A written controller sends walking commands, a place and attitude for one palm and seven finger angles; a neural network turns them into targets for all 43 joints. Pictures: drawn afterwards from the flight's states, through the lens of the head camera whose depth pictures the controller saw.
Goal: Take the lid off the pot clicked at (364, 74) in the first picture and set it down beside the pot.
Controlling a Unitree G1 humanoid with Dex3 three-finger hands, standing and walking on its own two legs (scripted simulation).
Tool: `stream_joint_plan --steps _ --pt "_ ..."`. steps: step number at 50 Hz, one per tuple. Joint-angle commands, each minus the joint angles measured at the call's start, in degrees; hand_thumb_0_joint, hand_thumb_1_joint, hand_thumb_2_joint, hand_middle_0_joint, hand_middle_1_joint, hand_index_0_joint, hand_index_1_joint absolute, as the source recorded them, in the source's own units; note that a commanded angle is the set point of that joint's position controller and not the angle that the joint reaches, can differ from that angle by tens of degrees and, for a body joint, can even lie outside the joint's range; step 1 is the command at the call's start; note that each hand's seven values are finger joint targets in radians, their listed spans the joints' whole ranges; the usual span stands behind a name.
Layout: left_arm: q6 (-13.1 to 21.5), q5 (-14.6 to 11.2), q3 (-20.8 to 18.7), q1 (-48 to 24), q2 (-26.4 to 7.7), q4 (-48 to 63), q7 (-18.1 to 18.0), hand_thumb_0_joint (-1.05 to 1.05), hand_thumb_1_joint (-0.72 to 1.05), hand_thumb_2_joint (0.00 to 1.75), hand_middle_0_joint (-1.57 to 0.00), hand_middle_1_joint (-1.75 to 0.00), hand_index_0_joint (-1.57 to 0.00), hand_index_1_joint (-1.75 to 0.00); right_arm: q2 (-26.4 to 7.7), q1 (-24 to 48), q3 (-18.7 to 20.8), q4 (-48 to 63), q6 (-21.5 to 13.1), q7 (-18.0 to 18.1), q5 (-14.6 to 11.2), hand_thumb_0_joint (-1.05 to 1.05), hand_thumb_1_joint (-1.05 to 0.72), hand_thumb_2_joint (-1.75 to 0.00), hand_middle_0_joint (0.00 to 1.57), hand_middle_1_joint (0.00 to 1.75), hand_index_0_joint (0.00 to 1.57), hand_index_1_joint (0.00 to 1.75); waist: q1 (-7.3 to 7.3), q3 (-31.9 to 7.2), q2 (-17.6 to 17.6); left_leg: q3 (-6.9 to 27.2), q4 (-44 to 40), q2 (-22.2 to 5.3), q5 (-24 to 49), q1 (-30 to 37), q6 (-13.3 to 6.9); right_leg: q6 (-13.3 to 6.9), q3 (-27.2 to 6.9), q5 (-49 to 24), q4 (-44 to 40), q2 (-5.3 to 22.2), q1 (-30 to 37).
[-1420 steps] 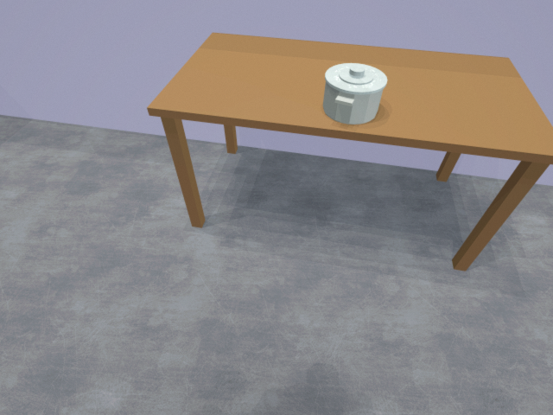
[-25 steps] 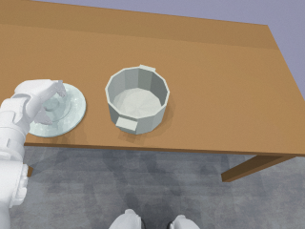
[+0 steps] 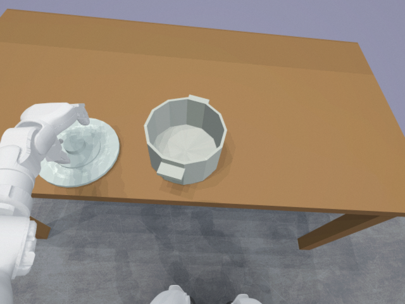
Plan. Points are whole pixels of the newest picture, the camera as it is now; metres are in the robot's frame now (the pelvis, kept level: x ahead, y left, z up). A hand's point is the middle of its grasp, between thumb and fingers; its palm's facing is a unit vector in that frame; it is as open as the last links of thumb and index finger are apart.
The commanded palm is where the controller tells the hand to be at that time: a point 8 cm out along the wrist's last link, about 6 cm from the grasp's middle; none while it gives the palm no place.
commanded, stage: raise the empty hand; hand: left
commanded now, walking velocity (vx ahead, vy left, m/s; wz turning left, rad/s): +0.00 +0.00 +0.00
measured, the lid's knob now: (74, 144) +0.46 +0.30 -0.05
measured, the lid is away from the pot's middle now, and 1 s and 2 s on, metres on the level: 0.26 0.26 0.26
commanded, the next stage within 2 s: draw the hand back to the body in 0.96 s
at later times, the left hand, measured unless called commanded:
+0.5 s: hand (50, 125) +0.43 +0.30 +0.06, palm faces -0.40 -0.08 -0.91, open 11.0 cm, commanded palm +0.45 +0.29 +0.14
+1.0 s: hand (37, 108) +0.43 +0.30 +0.11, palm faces -0.40 -0.07 -0.91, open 11.0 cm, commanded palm +0.44 +0.29 +0.17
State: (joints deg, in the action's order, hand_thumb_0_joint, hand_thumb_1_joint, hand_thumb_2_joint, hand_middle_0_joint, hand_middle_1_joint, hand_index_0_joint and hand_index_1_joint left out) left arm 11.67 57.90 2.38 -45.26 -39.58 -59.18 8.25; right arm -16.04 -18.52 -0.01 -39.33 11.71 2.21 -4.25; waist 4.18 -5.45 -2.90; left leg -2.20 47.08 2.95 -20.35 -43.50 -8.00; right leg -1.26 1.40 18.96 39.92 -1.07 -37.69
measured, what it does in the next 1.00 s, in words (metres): stands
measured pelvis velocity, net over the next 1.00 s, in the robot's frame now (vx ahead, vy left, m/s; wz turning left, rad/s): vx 0.01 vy -0.02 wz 0.04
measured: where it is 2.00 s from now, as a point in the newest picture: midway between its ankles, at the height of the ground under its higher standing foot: outside the picture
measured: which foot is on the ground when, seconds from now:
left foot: down 0.00-1.00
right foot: down 0.00-1.00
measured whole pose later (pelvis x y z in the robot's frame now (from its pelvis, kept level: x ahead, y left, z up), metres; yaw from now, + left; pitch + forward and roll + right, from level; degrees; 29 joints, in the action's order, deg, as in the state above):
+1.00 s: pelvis +0.01 -0.02 +0.03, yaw +2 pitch +10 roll -4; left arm 11.3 53.7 4.3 -49.2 -42.9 -55.4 18.2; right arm -16.6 -15.5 -0.9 -37.8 11.0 2.5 -5.4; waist 2.6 -2.5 -2.4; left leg -1.2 34.2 4.3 -15.5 -28.9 -7.2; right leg 0.3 1.5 15.3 28.8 0.0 -23.8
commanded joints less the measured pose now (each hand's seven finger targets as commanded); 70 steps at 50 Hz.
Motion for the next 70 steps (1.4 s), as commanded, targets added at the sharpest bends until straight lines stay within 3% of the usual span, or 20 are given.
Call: stream_joint_plan --steps 1,3,6,8,11,18,22,23,25,27,33,35,40,46,52,55,57,61,65,70 --pt "1.68 -1.64 -6.74 -24.86 -19.39 12.23 -1.13 0.00 -0.02 0.66 -0.35 -0.85 -0.35 -0.85 -10.90 -6.39 3.53 3.23 -1.23 1.43 0.16 0.00 -0.90 -0.90 0.20 0.30 0.20 0.30 0.50 -26.67 -7.00 13.48 -6.46 -6.16 31.52 40.17 10.63 -2.07 1.57 -8.28 -4.00 -2.29 -6.99" --pt "1.09 -2.29 -4.69 -22.35 -16.71 7.30 -0.94 0.00 -0.02 0.66 -0.35 -0.85 -0.35 -0.85 -11.05 -5.97 3.22 3.01 -1.42 1.39 -0.23 0.00 -0.90 -0.90 0.20 0.30 0.20 0.30 0.92 -20.27 -2.79 12.07 -8.05 -5.86 23.36 34.49 9.35 -2.01 2.00 -6.16 -5.11 -2.15 -6.69" --pt "0.70 -2.00 -1.14 -24.10 -13.10 8.13 -0.42 0.00 -0.02 0.66 -0.35 -0.85 -0.35 -0.85 -11.12 -5.43 3.29 3.30 -1.77 0.98 -0.32 0.00 -0.90 -0.90 0.20 0.30 0.20 0.30 0.76 -17.31 -6.53 13.27 -9.55 -6.24 21.83 35.37 11.13 -2.28 1.78 -4.75 -5.24 -1.89 -8.59" --pt "0.83 -2.04 -1.09 -26.16 -12.78 12.85 -0.01 0.00 -0.02 0.66 -0.35 -0.85 -0.35 -0.85 -10.77 -5.12 3.77 3.55 -1.80 0.60 -0.14 0.00 -0.90 -0.90 0.20 0.30 0.20 0.30 0.27 -20.27 -9.44 14.34 -9.69 -6.70 25.21 39.83 11.10 -2.32 1.63 -5.06 -5.50 -1.79 -8.46" --pt "1.83 -2.41 -7.97 -24.59 -21.09 14.46 0.04 0.00 -0.02 0.66 -0.35 -0.85 -0.35 -0.85 -10.91 -5.31 3.52 4.37 -1.89 1.08 0.10 0.00 -0.90 -0.90 0.20 0.30 0.20 0.30 -0.50 -25.30 -6.46 12.91 -8.80 -5.61 30.45 41.02 10.19 -2.30 1.01 -9.24 -6.27 -1.88 -2.38" --pt "0.34 -3.30 -2.28 -24.41 -14.38 10.26 1.04 0.00 -0.02 0.66 -0.35 -0.85 -0.35 -0.85 -10.88 -3.91 3.42 3.97 -1.98 0.76 -0.49 0.00 -0.90 -0.90 0.20 0.30 0.20 0.30 0.37 -17.26 -4.35 12.68 -11.89 -5.91 22.15 37.83 9.58 -2.08 1.54 -5.74 -8.13 -1.57 -3.70" --pt "0.36 -2.82 -5.46 -27.11 -20.03 12.98 1.74 0.00 -0.02 0.66 -0.35 -0.85 -0.35 -0.85 -11.01 -3.85 2.96 4.64 -2.28 1.22 -0.57 0.00 -0.90 -0.90 0.20 0.30 0.20 0.30 -0.26 -20.50 -5.09 10.89 -12.10 -4.65 23.50 37.96 8.80 -2.43 1.08 -8.45 -9.06 -1.45 1.14" --pt "0.25 -3.11 -3.19 -28.42 -17.48 13.90 2.22 0.00 -0.02 0.66 -0.35 -0.85 -0.35 -0.85 -10.74 -3.66 3.03 4.63 -2.48 1.36 -0.59 0.00 -0.90 -0.90 0.20 0.30 0.20 0.30 0.41 -20.85 -4.37 10.39 -12.06 -4.61 23.48 38.56 8.36 -2.28 1.24 -9.01 -9.47 -1.40 1.59" --pt "1.10 -3.10 -6.34 -29.82 -21.45 18.14 2.69 0.00 -0.02 0.66 -0.35 -0.85 -0.35 -0.85 -10.99 -3.24 3.08 5.15 -2.81 1.65 -0.39 0.00 -0.90 -0.90 0.20 0.30 0.20 0.30 -0.52 -23.43 -6.75 10.91 -12.20 -4.84 29.02 41.69 8.88 -2.41 1.18 -11.09 -9.68 -1.18 2.98" --pt "1.36 -3.58 -6.47 -27.36 -20.67 16.60 3.26 0.00 -0.02 0.66 -0.35 -0.85 -0.35 -0.85 -10.41 -3.43 3.17 5.18 -2.91 1.72 -0.37 0.00 -0.90 -0.90 0.20 0.30 0.20 0.30 -0.33 -23.92 -6.43 10.53 -11.76 -4.78 32.36 42.84 8.88 -2.14 1.40 -12.00 -10.06 -1.39 4.01" --pt "0.41 -4.68 -3.07 -23.63 -17.00 10.47 5.36 0.00 -0.02 0.66 -0.35 -0.85 -0.35 -0.85 -10.57 -1.93 2.67 5.24 -2.31 1.01 -0.90 0.00 -0.90 -0.90 0.20 0.30 0.20 0.30 0.08 -15.73 -2.37 8.72 -13.52 -4.32 26.68 35.89 7.73 -2.07 1.63 -11.20 -11.65 -1.22 5.26" --pt "0.97 -4.11 -3.81 -27.29 -18.30 16.75 5.90 0.00 -0.02 0.66 -0.35 -0.85 -0.35 -0.85 -10.44 -1.18 3.00 6.21 -2.33 0.91 -0.60 0.00 -0.90 -0.90 0.20 0.30 0.20 0.30 -0.55 -18.98 -6.41 9.49 -13.62 -4.47 30.51 40.23 8.11 -2.30 1.40 -12.16 -11.85 -0.99 5.49" --pt "2.69 -4.97 -10.25 -27.15 -25.72 19.89 6.59 0.00 -0.02 0.66 -0.35 -0.85 -0.35 -0.85 -10.49 -1.23 2.82 6.61 -2.46 1.82 -0.33 0.00 -0.90 -0.90 0.20 0.30 0.20 0.30 -1.03 -24.13 -5.81 9.58 -13.47 -4.30 37.11 44.29 7.83 -2.16 1.22 -16.06 -12.75 -0.91 10.08" --pt "-0.27 -5.66 -0.62 -24.75 -14.33 9.78 8.17 0.00 -0.02 0.66 -0.35 -0.85 -0.35 -0.85 -10.27 -0.66 2.62 5.33 -2.15 0.91 -0.95 0.00 -0.90 -0.90 0.20 0.30 0.20 0.30 0.29 -12.92 -1.53 7.92 -15.86 -4.18 25.06 36.57 6.80 -1.95 1.83 -11.28 -13.95 -0.91 7.31" --pt "2.75 -4.70 -8.16 -31.80 -24.30 23.48 8.62 0.00 -0.02 0.66 -0.35 -0.85 -0.35 -0.85 -10.19 -0.04 2.97 6.66 -2.01 1.80 -0.19 0.00 -0.90 -0.90 0.20 0.30 0.20 0.30 -0.82 -26.18 -6.74 9.53 -14.72 -4.12 36.00 47.03 7.48 -2.13 1.23 -15.51 -13.85 -0.75 11.24" --pt "3.13 -5.93 -10.43 -25.24 -25.24 15.95 8.13 0.00 -0.02 0.66 -0.35 -0.85 -0.35 -0.85 -10.55 -0.02 2.45 6.28 -2.14 2.05 -0.41 0.00 -0.90 -0.90 0.20 0.30 0.20 0.30 -1.19 -21.05 -1.93 8.35 -15.58 -3.94 32.60 41.07 6.58 -2.05 1.32 -15.99 -14.32 -0.55 12.37" --pt "1.60 -6.14 -5.61 -24.28 -19.26 13.27 7.87 0.00 -0.02 0.66 -0.35 -0.85 -0.35 -0.85 -10.20 0.93 2.31 6.05 -1.54 1.30 -0.68 0.00 -0.90 -0.90 0.20 0.30 0.20 0.30 -0.91 -15.09 -1.36 7.91 -17.11 -4.00 26.71 36.97 6.66 -2.05 1.85 -13.03 -14.54 -0.64 10.29" --pt "1.58 -5.08 -4.87 -21.61 -17.70 19.36 7.45 0.00 -0.02 0.66 -0.35 -0.85 -0.35 -0.85 -9.34 2.05 2.90 7.78 -1.30 0.21 -0.40 0.00 -0.90 -0.90 0.20 0.30 0.20 0.30 -1.53 -17.56 -5.33 8.73 -16.48 -4.21 30.55 40.98 7.46 -2.33 1.57 -12.49 -14.50 -0.71 10.72" --pt "2.53 -6.15 -11.70 -21.05 -25.49 26.82 7.05 0.00 -0.02 0.66 -0.35 -0.85 -0.35 -0.85 -9.77 3.71 2.66 9.24 -0.86 0.47 -0.26 0.00 -0.90 -0.90 0.20 0.30 0.20 0.30 -2.48 -23.47 -5.23 8.28 -16.58 -3.65 34.12 42.29 6.49 -2.37 0.75 -17.36 -14.79 -0.07 16.59" --pt "1.09 -7.22 -9.35 -16.97 -20.84 26.93 6.81 0.00 -0.02 0.66 -0.35 -0.85 -0.35 -0.85 -9.14 4.89 2.85 9.45 -0.82 0.06 -0.62 0.00 -0.90 -0.90 0.20 0.30 0.20 0.30 -2.23 -17.50 -4.72 9.04 -18.24 -4.40 33.06 42.49 7.01 -2.17 1.62 -14.19 -16.05 -0.32 13.85"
